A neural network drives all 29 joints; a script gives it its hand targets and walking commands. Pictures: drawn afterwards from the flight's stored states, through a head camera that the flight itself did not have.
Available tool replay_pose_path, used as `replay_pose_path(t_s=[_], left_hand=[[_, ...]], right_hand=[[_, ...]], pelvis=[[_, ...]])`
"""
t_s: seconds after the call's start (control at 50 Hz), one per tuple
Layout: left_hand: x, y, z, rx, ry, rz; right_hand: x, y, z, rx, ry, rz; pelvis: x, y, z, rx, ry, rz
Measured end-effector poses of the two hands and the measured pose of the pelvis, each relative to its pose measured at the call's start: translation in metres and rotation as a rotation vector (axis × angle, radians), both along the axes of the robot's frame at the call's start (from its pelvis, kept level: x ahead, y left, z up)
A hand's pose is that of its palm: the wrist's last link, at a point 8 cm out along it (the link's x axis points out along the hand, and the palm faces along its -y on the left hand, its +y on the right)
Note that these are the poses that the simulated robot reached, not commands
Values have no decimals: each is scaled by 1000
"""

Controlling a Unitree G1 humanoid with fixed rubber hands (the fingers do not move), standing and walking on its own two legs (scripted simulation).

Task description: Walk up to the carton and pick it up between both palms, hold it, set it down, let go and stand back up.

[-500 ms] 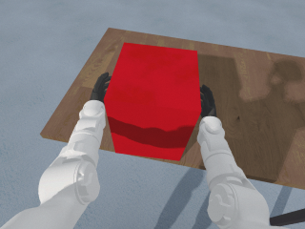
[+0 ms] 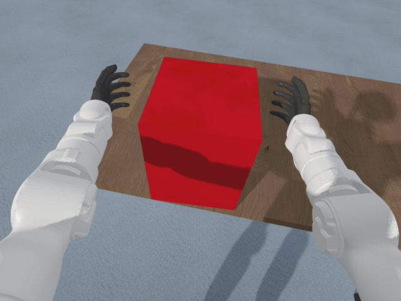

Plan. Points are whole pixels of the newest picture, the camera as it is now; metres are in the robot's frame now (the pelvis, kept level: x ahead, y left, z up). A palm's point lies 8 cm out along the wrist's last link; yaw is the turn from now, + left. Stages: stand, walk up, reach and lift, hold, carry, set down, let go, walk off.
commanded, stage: set down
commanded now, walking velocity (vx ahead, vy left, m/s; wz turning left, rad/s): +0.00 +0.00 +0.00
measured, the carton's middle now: (200, 137) +0.46 +0.00 +0.06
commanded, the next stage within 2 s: none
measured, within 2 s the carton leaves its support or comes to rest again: neither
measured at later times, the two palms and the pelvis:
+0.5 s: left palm (92, 69) +0.46 +0.20 +0.23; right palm (307, 87) +0.44 -0.17 +0.23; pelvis -0.02 -0.02 +0.00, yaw +2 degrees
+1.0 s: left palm (84, 82) +0.44 +0.21 +0.22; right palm (306, 104) +0.42 -0.17 +0.20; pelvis -0.01 -0.02 +0.01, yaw +1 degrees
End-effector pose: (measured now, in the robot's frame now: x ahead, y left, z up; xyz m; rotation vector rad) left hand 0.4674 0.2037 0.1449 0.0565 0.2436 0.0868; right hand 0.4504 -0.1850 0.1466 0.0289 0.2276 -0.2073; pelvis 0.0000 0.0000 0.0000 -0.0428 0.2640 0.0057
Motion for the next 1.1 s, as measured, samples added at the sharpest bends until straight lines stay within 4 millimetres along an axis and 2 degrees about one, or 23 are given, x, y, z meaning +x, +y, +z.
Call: replay_pose_path(t_s=[0.1, 0.22, 0.52, 0.64, 0.78, 1.1], left_hand=[[-4, 3, 22, -11, -16, 3], [-10, 3, 43, -25, -24, 8], [-11, -5, 85, -68, -39, 4], [-12, -5, 96, -75, -31, -5], [-16, -4, 93, -71, -12, -16], [-38, 12, 58, -52, 10, -11]], right_hand=[[-4, -5, 20, 2, 6, 7], [-10, -1, 37, 10, 17, 17], [-12, 18, 81, 11, 11, 21], [-13, 22, 90, 11, 21, 21], [-16, 22, 84, 25, 32, 21], [-37, 11, 41, 38, 33, 26]], pelvis=[[-7, -5, 1, 9, -15, 6], [-15, -11, 2, 18, -27, 16], [-22, -20, 4, 28, -54, 27], [-20, -21, 6, 29, -82, 26], [-15, -21, 8, 29, -128, 22], [-13, -19, 10, 25, -203, 21]])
